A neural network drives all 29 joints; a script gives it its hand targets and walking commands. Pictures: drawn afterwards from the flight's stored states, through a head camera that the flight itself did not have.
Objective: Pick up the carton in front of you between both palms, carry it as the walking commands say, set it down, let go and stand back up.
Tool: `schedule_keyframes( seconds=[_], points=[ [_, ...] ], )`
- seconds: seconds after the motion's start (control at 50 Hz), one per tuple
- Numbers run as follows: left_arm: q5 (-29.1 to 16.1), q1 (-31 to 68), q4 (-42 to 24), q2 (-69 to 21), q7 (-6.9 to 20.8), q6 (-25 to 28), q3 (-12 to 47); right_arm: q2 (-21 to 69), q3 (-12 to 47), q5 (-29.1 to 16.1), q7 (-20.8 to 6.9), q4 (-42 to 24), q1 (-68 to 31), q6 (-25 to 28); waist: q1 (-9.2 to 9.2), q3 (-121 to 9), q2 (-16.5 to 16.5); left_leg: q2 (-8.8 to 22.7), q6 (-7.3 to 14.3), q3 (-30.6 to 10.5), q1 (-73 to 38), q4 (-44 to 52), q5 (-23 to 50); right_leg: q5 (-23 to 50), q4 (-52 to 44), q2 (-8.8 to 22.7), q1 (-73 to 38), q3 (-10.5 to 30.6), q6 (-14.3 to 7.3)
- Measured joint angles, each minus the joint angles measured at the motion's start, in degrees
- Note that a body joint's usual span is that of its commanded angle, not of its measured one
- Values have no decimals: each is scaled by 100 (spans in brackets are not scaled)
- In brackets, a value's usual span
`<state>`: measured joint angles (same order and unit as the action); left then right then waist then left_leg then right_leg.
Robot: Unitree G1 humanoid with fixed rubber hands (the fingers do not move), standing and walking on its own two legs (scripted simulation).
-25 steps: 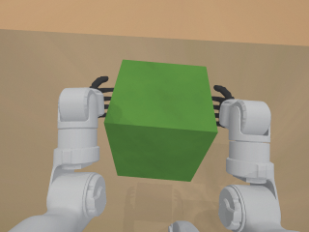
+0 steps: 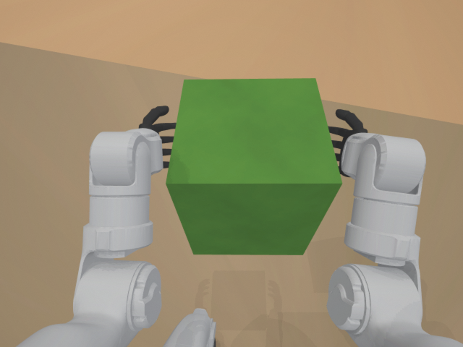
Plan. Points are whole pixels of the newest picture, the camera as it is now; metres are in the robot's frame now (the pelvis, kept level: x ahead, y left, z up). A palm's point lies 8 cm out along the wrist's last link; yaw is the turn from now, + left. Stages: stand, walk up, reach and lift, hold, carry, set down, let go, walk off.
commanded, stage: carry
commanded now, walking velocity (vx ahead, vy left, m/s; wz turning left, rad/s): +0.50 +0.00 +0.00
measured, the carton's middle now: (248, 174) +0.40 +0.04 +0.08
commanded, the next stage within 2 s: none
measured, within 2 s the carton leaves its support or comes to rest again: neither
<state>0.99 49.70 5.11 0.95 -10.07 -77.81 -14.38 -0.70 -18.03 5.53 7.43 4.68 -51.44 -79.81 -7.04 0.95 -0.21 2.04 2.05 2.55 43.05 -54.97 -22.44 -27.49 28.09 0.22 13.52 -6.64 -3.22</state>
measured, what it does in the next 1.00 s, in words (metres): climbs: left foot 0.03 m higher, then right foot 0.04 m higher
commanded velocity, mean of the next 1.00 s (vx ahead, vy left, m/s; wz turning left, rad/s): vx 0.50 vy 0.00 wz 0.00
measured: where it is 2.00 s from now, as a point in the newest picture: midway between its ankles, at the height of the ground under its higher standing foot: (262, 127)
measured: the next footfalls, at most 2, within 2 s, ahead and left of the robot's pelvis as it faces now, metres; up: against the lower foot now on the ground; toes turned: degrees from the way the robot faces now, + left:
left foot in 0.08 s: +0.25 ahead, +0.12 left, +0.03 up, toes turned +5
right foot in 0.48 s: +0.49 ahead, -0.08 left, +0.07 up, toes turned -7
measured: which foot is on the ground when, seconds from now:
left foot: up 0.00-0.06, down 0.08-0.50, up 0.52-0.84, down 0.86-1.00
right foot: down 0.00-0.10, up 0.12-0.46, down 0.48-0.88, up 0.90-1.00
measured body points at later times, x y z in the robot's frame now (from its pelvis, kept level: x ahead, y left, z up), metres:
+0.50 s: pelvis +0.32 +0.02 +0.03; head +0.34 +0.02 +0.48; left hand +0.73 +0.14 +0.21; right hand +0.71 -0.16 +0.20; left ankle +0.21 +0.11 -0.69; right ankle +0.45 -0.07 -0.67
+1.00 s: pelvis +0.63 +0.05 +0.09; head +0.65 +0.05 +0.54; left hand +1.03 +0.18 +0.24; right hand +1.00 -0.12 +0.24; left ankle +0.69 +0.12 -0.63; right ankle +0.53 -0.06 -0.53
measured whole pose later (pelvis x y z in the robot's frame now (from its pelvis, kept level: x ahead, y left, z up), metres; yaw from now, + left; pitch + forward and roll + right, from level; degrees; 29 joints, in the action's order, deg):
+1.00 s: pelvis +0.63 +0.05 +0.09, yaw -1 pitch +4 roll +0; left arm 3.2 50.9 12.8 3.1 -7.1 -78.6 -15.7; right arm 0.1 -14.1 4.9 8.1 10.8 -49.5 -77.9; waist 3.1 -1.4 -0.3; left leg -1.1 2.6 6.9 26.4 -36.4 -22.0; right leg -27.9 76.2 -0.1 30.1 -0.5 -1.9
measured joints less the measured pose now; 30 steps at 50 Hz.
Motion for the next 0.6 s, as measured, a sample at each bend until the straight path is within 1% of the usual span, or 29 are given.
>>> schedule_keyframes(
  seconds=[0.04,0.06,0.08,0.1,0.12,0.14,0.16,0.18,0.2,0.24,0.28,0.32,0.36,0.42,0.46,0.48,0.5,0.52,0.54,0.56,0.58,0.6],
  points=[
    [7,117,72,17,7,22,-30,1,-25,12,-4,-28,-32,14,57,-82,-63,-49,58,183,-235,885,167,-245,-18,91,-274,20,101],
    [11,167,141,50,20,22,-50,9,-20,30,-7,45,-74,34,122,-132,-116,-127,112,337,-469,1317,286,-425,91,178,-384,40,156],
    [18,209,226,107,47,21,-75,22,9,56,-9,180,-137,75,217,-175,-158,-217,167,457,-726,1622,489,-626,393,281,-422,52,192],
    [25,231,321,183,90,50,-102,56,63,91,-10,331,-178,163,327,-176,-237,-287,158,549,-825,1509,520,-599,993,423,-293,125,213],
    [39,215,424,246,147,87,-138,101,130,135,-5,487,-191,251,477,-184,-224,-318,143,571,-902,1351,371,-443,1834,389,-37,332,248],
    [20,193,539,268,263,112,-180,123,185,156,-3,595,-148,297,610,-196,-168,-329,135,552,-1015,1310,211,-403,2771,258,302,535,241],
    [60,173,633,263,290,108,-179,127,244,130,12,642,-64,298,728,-206,-114,-335,129,521,-1162,1381,99,-344,3617,133,668,646,212],
    [116,156,695,243,312,76,-185,117,298,81,26,647,37,273,838,-209,-67,-332,93,484,-1323,1521,52,-253,4256,43,1030,670,178],
    [167,144,726,214,325,33,-189,93,346,9,44,618,138,236,936,-201,-31,-326,61,454,-1488,1687,44,-137,4651,-6,1370,653,150],
    [249,116,669,154,333,-59,-183,38,412,-157,94,501,286,163,1093,-139,21,-306,81,416,-1828,2012,10,27,4853,-29,1950,590,112],
    [301,98,495,104,333,-132,-192,-4,431,-300,154,348,336,115,1214,-61,56,-278,94,390,-2139,2261,-61,29,4672,0,2430,526,95],
    [339,100,263,53,320,-178,-228,-26,429,-397,215,194,308,95,1295,-8,64,-264,90,374,-2424,2453,-167,20,4267,64,2806,466,102],
    [375,118,53,10,317,-202,-291,-38,399,-456,251,93,226,99,1336,-1,68,-252,61,363,-2711,2633,-294,168,3603,137,3013,394,114],
    [425,156,-66,-24,319,-202,-369,-50,349,-468,259,144,69,133,1304,-106,128,-184,-54,346,-3146,2831,-555,501,2329,145,2918,205,78],
    [466,218,72,-38,325,-163,-372,-95,316,-443,229,298,-18,150,1195,-209,228,-41,-139,323,-3379,2686,-862,731,1432,5,2495,-83,-38],
    [495,269,225,-60,327,-108,-339,-153,295,-426,193,390,-44,161,1106,-239,286,69,-161,310,-3397,2338,-1040,1032,1164,-83,2245,-196,-125],
    [534,296,388,-98,328,-15,-278,-215,260,-411,146,483,-36,200,1002,-251,331,180,-175,250,-3233,1690,-965,1040,1281,-124,2144,-274,-176],
    [570,288,527,-144,316,65,-208,-269,225,-392,87,576,-3,240,851,-264,297,128,-192,55,-2941,810,-820,849,1407,-140,2054,-281,-205],
    [578,232,596,-165,298,101,-143,-291,202,-365,35,679,19,269,711,-261,240,-1,-166,-143,-2580,-140,-797,662,1412,-152,1923,-251,-219],
    [544,148,616,-162,277,100,-83,-287,186,-326,1,762,33,273,589,-250,187,-115,-124,-255,-2195,-984,-746,537,1321,-158,1766,-211,-217],
    [477,49,598,-142,254,79,-24,-268,178,-285,-17,810,42,253,475,-235,145,-192,-80,-290,-1821,-1599,-665,477,1179,-157,1603,-168,-199],
    [397,-47,551,-115,205,49,39,-235,184,-238,-20,824,47,221,375,-210,113,-229,-43,-287,-1476,-1955,-559,474,1012,-148,1436,-132,-154]
  ],
)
